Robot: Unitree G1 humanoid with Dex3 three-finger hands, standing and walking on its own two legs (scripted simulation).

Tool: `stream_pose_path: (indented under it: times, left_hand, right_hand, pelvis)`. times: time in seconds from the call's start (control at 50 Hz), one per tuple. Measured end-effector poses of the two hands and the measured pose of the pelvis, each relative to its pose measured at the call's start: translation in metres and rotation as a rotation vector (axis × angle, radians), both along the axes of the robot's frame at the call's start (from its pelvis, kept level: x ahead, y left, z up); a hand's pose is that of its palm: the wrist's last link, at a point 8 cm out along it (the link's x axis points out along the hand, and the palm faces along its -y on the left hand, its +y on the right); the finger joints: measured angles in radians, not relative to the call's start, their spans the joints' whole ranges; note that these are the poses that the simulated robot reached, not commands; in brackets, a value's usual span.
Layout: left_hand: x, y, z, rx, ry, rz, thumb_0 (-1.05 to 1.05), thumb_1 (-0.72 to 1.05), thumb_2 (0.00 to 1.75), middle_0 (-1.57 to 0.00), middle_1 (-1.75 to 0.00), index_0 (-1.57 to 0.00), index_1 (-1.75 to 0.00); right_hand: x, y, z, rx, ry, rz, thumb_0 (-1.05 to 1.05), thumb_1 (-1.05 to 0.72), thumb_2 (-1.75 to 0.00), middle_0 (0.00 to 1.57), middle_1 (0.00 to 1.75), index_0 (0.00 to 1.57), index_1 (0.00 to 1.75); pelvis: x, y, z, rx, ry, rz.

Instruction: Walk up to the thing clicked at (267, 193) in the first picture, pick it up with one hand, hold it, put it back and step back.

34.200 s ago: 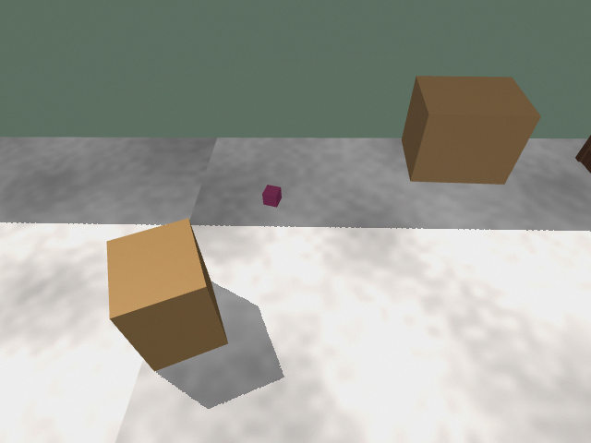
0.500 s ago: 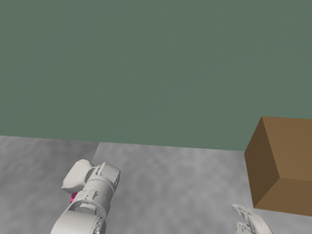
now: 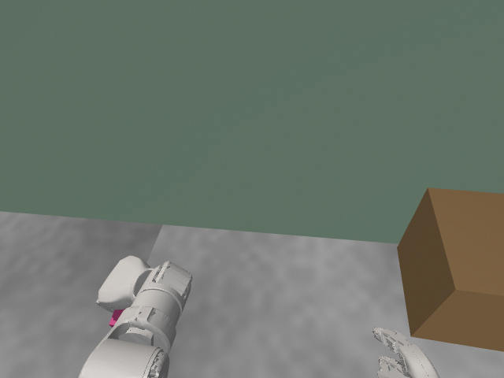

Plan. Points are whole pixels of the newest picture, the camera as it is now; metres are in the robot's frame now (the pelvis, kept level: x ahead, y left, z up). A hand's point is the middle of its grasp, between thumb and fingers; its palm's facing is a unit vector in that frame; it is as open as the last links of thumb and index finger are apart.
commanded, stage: crouch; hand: left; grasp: from above
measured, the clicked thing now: (142, 312) +0.29 +0.23 -0.09
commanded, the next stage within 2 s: lower in 1.82 s
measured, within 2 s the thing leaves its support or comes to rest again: neither
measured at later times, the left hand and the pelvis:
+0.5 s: hand (160, 329) +0.29 +0.22 -0.16, palm faces -0.28 -0.33 -0.90, open 7.2 cm; pelvis -0.03 +0.00 -0.06, yaw -1 degrees
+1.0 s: hand (193, 340) +0.34 +0.21 -0.42, palm faces -0.09 -0.42 -0.90, open 7.0 cm; pelvis -0.10 +0.02 -0.28, yaw -2 degrees
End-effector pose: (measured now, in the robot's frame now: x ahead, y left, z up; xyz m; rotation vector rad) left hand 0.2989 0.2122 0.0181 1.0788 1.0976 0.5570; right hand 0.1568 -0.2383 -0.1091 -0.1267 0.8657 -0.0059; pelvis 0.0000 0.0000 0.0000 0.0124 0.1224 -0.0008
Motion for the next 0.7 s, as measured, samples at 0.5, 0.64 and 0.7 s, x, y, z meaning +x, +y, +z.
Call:
stream_pose_path:
  times: [0.5,0.64,0.7]
  left_hand:
    - [-0.005,0.006,-0.125,0.06,0.098,-0.153,-0.05,0.15,0.53,-0.59,-0.53,-0.97,-0.69]
    - [-0.007,0.013,-0.2,0.046,0.062,-0.082,-0.07,0.16,0.51,-0.61,-0.51,-0.98,-0.66]
    - [-0.005,0.013,-0.235,0.026,0.041,-0.052,-0.08,0.15,0.49,-0.63,-0.49,-0.99,-0.64]
  right_hand:
    - [-0.085,-0.026,-0.059,-0.107,0.189,-0.028,0.0,-0.86,-0.89,0.2,0.3,0.2,0.3]
    - [-0.138,-0.018,-0.128,-0.121,0.324,-0.012,0.0,-0.87,-0.89,0.2,0.3,0.2,0.3]
    - [-0.154,-0.011,-0.163,-0.115,0.364,-0.002,0.0,-0.88,-0.89,0.2,0.3,0.2,0.3]
  pelvis:
    - [-0.034,0.001,-0.059,-0.012,0.219,-0.008]
    - [-0.06,0.011,-0.118,-0.025,0.34,-0.008]
    - [-0.07,0.014,-0.148,-0.028,0.386,-0.009]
